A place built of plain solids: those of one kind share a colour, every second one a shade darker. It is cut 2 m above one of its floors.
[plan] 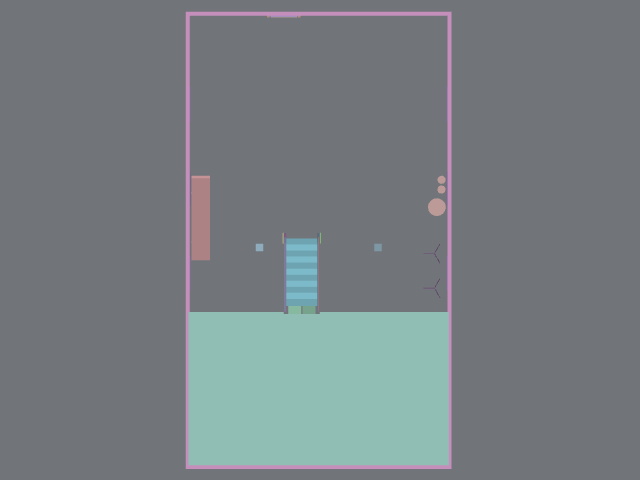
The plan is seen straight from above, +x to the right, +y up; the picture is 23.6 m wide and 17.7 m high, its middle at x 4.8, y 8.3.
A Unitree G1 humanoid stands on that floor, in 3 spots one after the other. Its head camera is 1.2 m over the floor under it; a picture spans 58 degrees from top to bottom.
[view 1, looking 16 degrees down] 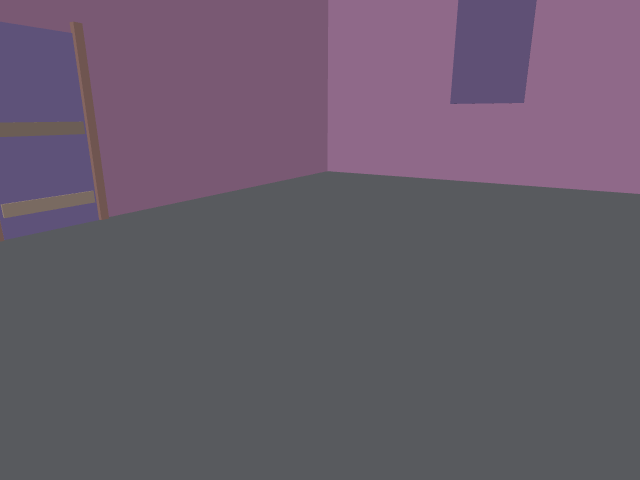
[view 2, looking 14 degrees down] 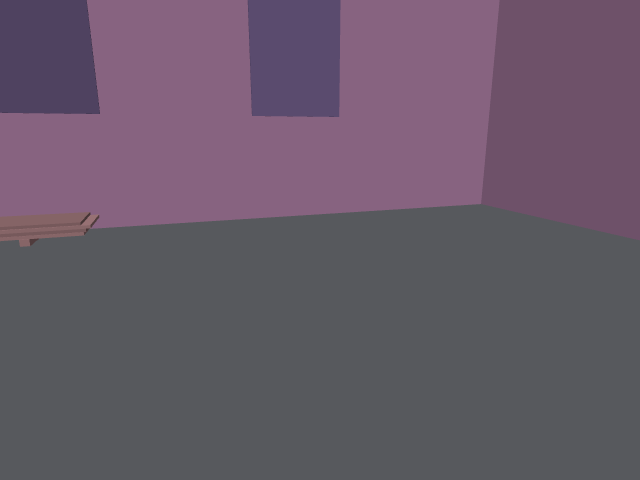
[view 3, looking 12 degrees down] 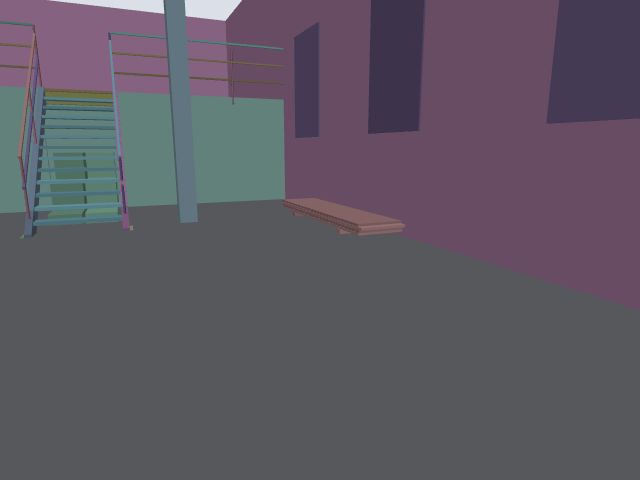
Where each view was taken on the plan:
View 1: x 1.00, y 11.66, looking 31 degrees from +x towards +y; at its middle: ground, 4.35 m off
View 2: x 6.06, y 11.56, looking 161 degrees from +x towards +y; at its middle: ground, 4.96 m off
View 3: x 3.46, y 15.47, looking -114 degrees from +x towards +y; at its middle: ground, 5.77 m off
